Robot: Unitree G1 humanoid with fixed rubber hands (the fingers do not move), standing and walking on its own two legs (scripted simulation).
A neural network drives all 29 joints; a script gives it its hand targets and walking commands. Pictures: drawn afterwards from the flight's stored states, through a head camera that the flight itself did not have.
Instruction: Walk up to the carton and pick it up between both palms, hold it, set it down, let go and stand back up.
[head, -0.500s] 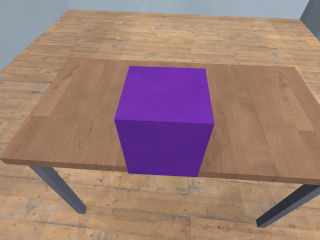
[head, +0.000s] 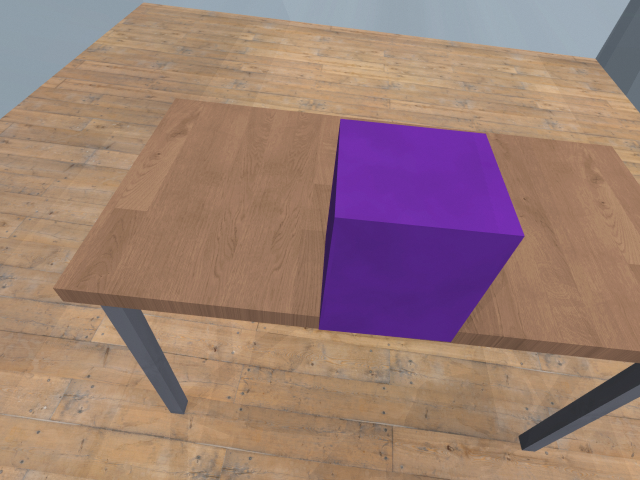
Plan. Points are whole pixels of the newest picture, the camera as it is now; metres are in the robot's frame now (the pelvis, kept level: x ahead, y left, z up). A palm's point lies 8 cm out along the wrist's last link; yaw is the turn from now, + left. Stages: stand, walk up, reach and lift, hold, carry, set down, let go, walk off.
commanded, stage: walk up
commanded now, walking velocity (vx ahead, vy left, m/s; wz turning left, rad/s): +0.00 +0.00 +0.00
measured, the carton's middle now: (398, 236) +0.45 -0.10 +0.05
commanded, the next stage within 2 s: none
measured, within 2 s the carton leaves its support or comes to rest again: neither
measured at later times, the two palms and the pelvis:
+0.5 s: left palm out of the picture -0.03 +0.23 -0.14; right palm out of the picture -0.02 -0.19 -0.14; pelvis +0.00 +0.02 +0.01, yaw -1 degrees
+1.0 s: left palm out of the picture +0.01 +0.14 -0.13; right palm out of the picture -0.01 -0.30 -0.15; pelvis -0.01 -0.08 +0.01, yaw -1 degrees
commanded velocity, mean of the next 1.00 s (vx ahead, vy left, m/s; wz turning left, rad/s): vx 0.00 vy -0.04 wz -0.01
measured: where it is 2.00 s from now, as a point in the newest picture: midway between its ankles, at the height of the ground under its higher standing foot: outside the picture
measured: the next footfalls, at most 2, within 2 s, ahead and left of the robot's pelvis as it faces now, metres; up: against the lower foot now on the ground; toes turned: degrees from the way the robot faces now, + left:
right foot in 0.22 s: +0.01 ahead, -0.09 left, +0.00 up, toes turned -2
right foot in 0.78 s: +0.03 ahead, -0.19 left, +0.00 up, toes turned -2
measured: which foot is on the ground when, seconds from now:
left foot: down 0.00-0.80, up 0.82-1.00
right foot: up 0.00-0.20, down 0.22-0.50, up 0.52-0.76, down 0.78-1.00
